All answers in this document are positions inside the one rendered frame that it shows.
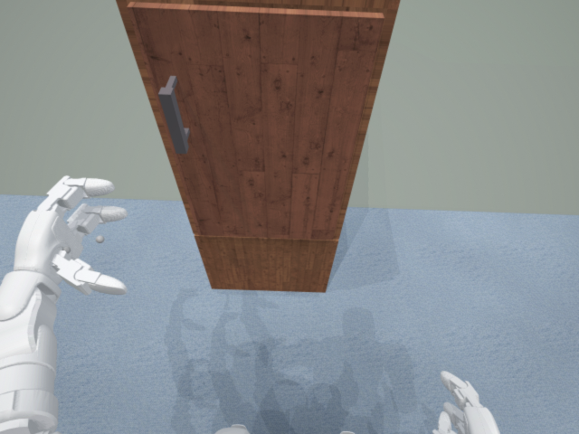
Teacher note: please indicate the handle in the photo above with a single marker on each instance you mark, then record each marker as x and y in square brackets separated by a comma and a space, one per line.
[178, 133]

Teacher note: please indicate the robot right hand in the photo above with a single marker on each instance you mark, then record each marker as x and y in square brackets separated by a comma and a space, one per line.
[475, 419]

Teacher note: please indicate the robot left hand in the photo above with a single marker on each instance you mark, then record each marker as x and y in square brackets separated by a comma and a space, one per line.
[44, 234]

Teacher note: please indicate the left robot forearm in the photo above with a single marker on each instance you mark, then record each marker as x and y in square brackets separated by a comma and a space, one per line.
[28, 353]

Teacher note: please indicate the cupboard door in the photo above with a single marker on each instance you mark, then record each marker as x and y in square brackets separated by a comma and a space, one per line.
[273, 99]

